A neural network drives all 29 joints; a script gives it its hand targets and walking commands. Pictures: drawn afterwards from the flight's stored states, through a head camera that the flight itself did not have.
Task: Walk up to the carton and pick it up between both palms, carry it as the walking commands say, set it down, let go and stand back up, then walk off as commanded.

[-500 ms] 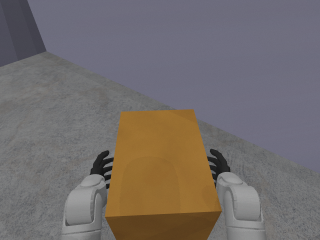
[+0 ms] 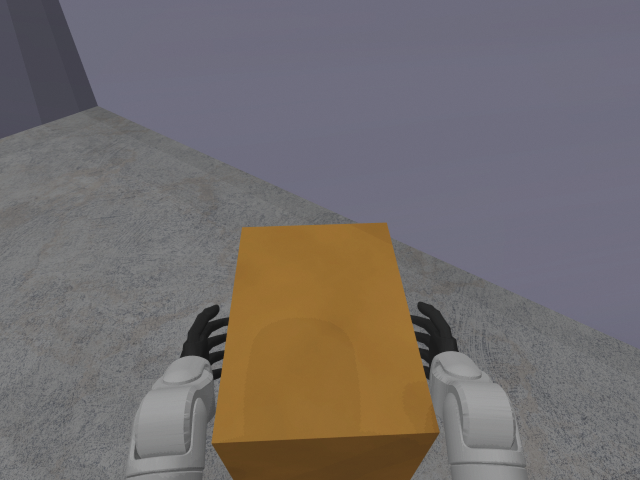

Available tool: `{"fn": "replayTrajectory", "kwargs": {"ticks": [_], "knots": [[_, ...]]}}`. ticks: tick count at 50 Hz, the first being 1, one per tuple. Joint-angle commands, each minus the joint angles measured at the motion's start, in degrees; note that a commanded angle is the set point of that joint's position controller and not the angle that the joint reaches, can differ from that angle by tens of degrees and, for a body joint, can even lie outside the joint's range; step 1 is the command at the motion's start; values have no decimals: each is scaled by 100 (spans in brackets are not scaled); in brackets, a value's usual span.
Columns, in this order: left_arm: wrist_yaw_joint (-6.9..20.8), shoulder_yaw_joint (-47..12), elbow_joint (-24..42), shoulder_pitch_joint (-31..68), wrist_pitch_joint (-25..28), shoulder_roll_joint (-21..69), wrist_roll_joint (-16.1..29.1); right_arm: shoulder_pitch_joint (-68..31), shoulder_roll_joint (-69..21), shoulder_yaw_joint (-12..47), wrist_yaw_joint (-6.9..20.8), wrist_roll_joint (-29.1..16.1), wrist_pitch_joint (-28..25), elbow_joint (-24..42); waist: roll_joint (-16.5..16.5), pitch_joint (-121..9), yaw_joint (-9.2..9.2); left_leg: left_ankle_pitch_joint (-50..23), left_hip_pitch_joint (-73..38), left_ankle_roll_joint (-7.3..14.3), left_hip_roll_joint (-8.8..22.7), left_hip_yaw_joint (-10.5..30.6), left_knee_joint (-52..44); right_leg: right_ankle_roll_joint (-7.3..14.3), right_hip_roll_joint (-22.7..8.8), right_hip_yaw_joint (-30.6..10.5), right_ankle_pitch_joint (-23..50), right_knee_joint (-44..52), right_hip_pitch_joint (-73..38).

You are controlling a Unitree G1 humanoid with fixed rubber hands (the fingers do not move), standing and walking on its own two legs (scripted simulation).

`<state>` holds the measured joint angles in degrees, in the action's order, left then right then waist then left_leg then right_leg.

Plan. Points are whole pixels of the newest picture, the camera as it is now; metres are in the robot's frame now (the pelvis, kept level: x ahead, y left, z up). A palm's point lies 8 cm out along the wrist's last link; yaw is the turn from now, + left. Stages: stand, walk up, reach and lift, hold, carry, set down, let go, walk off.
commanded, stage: carry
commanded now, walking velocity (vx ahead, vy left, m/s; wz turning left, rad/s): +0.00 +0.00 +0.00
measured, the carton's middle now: (319, 366) +0.31 +0.00 -0.02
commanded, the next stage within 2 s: none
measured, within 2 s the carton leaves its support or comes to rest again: neither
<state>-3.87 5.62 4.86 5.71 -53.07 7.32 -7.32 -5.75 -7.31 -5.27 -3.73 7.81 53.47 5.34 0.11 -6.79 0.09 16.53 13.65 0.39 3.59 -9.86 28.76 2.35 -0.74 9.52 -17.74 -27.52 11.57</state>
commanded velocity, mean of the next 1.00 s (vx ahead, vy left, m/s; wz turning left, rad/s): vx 0.00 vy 0.00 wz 0.00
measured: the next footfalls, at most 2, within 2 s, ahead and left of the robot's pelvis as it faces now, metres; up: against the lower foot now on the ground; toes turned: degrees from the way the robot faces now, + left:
none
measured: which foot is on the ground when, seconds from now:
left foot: down 0.00-1.00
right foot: down 0.00-1.00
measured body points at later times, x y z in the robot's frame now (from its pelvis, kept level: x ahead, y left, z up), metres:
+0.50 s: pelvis -0.02 +0.00 +0.00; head -0.05 +0.00 +0.45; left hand +0.26 +0.15 +0.04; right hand +0.26 -0.15 +0.04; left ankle -0.02 +0.11 -0.74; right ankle -0.03 -0.08 -0.74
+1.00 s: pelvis -0.02 +0.00 +0.00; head -0.04 +0.00 +0.45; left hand +0.26 +0.15 +0.05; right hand +0.26 -0.15 +0.05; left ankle -0.02 +0.11 -0.74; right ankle -0.03 -0.08 -0.74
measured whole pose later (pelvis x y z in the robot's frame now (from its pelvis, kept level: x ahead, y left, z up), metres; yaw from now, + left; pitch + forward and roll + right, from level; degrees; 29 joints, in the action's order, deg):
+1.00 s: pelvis -0.02 +0.00 +0.00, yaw +0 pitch +1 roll +0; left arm -4.5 5.5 4.2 5.3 -49.0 7.3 -6.2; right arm -5.1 -7.3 -5.4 -4.4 6.4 49.1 4.7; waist -0.2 -5.0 0.3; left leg 14.6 15.1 0.8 3.7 -10.1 28.7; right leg 2.6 -0.7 9.4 -15.9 -27.7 13.3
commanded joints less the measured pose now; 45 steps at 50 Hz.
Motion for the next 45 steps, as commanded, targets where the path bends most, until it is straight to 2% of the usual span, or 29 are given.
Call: {"fn": "replayTrajectory", "kwargs": {"ticks": [1, 2, 3, 5, 6, 7, 9, 10, 11, 13, 14, 16, 18, 21, 23, 28, 30, 33, 35, 36, 37, 38, 39, 40, 41, 42, 43, 44, 45], "knots": [[1064, -3250, 570, 2486, 161, 4421, 1401, -2657, -4373, 3173, 1079, -1591, -210, 599, 84, -1225, -5, -1692, -526, 110, 650, 602, -236, 18, -859, -723, 2431, 280, -370], [1083, -3086, 256, 2441, 231, 4334, 1268, -2477, -4288, 2956, 1092, -1393, -282, 215, 69, -1130, 2, -1770, -472, 110, 662, 611, -259, 28, -833, -720, 2338, 273, -321], [1072, -3206, 451, 2541, 267, 4367, 1334, -2600, -4279, 3044, 1101, -1477, -328, 471, 146, -1090, 1, -1830, -478, 107, 671, 624, -268, 17, -818, -717, 2240, 235, -230], [1077, -2982, 210, 2423, 345, 4343, 1204, -2643, -4270, 2951, 1078, -1374, -405, 323, -141, -1076, -15, -1588, -408, 85, 667, 572, -215, -2, -839, -708, 2456, 309, -296], [1078, -3138, 446, 2519, 315, 4363, 1365, -2705, -4341, 3156, 1056, -1515, -382, 576, -250, -1006, -18, -1406, -353, 96, 656, 624, -263, -15, -851, -749, 2331, 366, -254], [1078, -3006, 202, 2501, 362, 4365, 1261, -2783, -4280, 2967, 1058, -1435, -429, 411, -174, -1098, -12, -1270, -400, 85, 642, 574, -249, -9, -868, -755, 2242, 376, -281], [1048, -3072, 449, 2432, 356, 4290, 1320, -2655, -4209, 3066, 1034, -1498, -419, 619, 5, -1189, -4, -1090, -376, 65, 585, 554, -271, 12, -928, -831, 2244, 389, -348], [1043, -2899, 72, 2361, 373, 4202, 1123, -2532, -4111, 2817, 1040, -1283, -431, 157, 133, -1117, -6, -1262, -397, 83, 657, 614, -274, 35, -872, -798, 2156, 375, -304], [1041, -2851, -13, 2409, 477, 4207, 1081, -2474, -4148, 2762, 1050, -1209, -526, 40, -35, -1054, -15, -1461, -449, 90, 651, 635, -290, 16, -830, -742, 2170, 342, -187], [1039, -3061, 403, 2465, 470, 4290, 1297, -2712, -4236, 3059, 1026, -1477, -533, 535, 26, -1048, -2, -1378, -334, 77, 666, 604, -245, -13, -867, -771, 2235, 392, -272], [1041, -3093, 456, 2541, 433, 4303, 1344, -2587, -4288, 3104, 1015, -1464, -474, 470, -272, -959, -17, -1204, -331, 63, 635, 564, -223, -40, -889, -771, 2418, 411, -250], [1006, -2970, 384, 2543, 465, 4137, 1236, -2654, -4148, 2931, 1012, -1415, -515, 390, 49, -937, -7, -1011, -328, 47, 624, 577, -316, -3, -905, -797, 2003, 444, -138], [1051, -2757, -127, 2246, 563, 4109, 1051, -2502, -4009, 2756, 1008, -1183, -645, 132, -153, -1040, -5, -1061, -325, 78, 617, 601, -263, -16, -895, -788, 2185, 476, -275], [1009, -2996, 373, 2565, 661, 4232, 1256, -2710, -4160, 2914, 990, -1390, -724, 462, -23, -1119, -18, -1127, -398, 108, 653, 635, -327, 7, -843, -755, 1933, 439, -226], [1012, -2792, -81, 2297, 707, 4101, 1041, -2499, -3999, 2739, 994, -1180, -763, 59, 19, -1011, -6, -1048, -384, 108, 640, 621, -369, 11, -848, -753, 1668, 459, -110], [988, -2918, 194, 2479, 747, 4056, 1160, -2474, -4047, 2821, 959, -1239, -807, 146, -143, -984, -14, -1034, -300, 90, 657, 635, -321, -40, -881, -821, 1919, 465, -145], [981, -2927, 277, 2462, 786, 4099, 1173, -2613, -3994, 2853, 948, -1294, -860, 409, 10, -1103, -7, -1183, -339, 125, 669, 671, -356, 33, -832, -731, 1719, 399, -199], [961, -2851, 10, 2230, 808, 3963, 1007, -2395, -3856, 2700, 957, -1142, -876, 124, 74, -1014, -3, -1302, -440, 120, 709, 653, -331, 29, -799, -732, 1625, 367, -31], [966, -2865, 122, 2340, 824, 3981, 1065, -2559, -3904, 2808, 960, -1226, -895, 267, -113, -941, 4, -1136, -276, 139, 708, 703, -358, 19, -817, -782, 1595, 428, -89], [965, -3010, 358, 2451, 783, 4088, 1234, -2659, -3939, 2912, 946, -1340, -857, 557, 3, -924, 0, -973, -345, 119, 677, 642, -432, 21, -829, -782, 1365, 448, 9], [943, -3213, 981, 2681, 691, 4014, 1467, -2510, -3986, 3097, 916, -1512, -741, 816, 78, -918, 0, -926, -272, 106, 677, 654, -432, 37, -839, -766, 1290, 477, -37], [952, -2951, 257, 2413, 651, 3966, 1162, -2399, -3876, 2761, 930, -1214, -723, 238, 82, -1013, 8, -959, -386, 157, 692, 654, -402, 41, -819, -767, 1307, 465, -51], [939, -3027, 433, 2353, 598, 3971, 1262, -2534, -3897, 2954, 907, -1385, -674, 595, -150, -1023, 1, -1041, -427, 142, 680, 646, -377, 21, -849, -775, 1527, 443, -64], [934, -3117, 625, 2333, 549, 3960, 1348, -2515, -3859, 3044, 892, -1455, -612, 745, -54, -1118, 8, -1104, -477, 145, 686, 652, -334, 33, -844, -779, 1596, 435, -78], [952, -2851, 100, 2311, 573, 3952, 1140, -2460, -3857, 2761, 915, -1264, -632, 200, -18, -1171, 2, -1191, -463, 146, 685, 609, -356, 52, -830, -704, 1645, 401, -167], [954, -2818, -32, 2180, 629, 3954, 1027, -2403, -3786, 2685, 953, -1176, -699, 133, 172, -1088, 20, -1358, -404, 135, 679, 628, -363, 40, -843, -762, 1716, 372, -105], [979, -2732, -160, 2331, 697, 3924, 1000, -2407, -3814, 2605, 964, -1091, -753, -120, -59, -992, 14, -1192, -325, 166, 661, 633, -371, 35, -820, -759, 1731, 437, -151], [960, -2911, 299, 2446, 726, 3958, 1151, -2596, -3902, 2800, 962, -1315, -790, 340, -13, -971, 8, -1185, -297, 166, 698, 693, -392, 14, -826, -736, 1571, 455, -122], [992, -2599, -393, 2286, 798, 3919, 879, -2359, -3795, 2473, 989, -981, -828, -404, -92, -903, 7, -1133, -332, 178, 724, 689, -411, 27, -789, -744, 1415, 451, -18]]}}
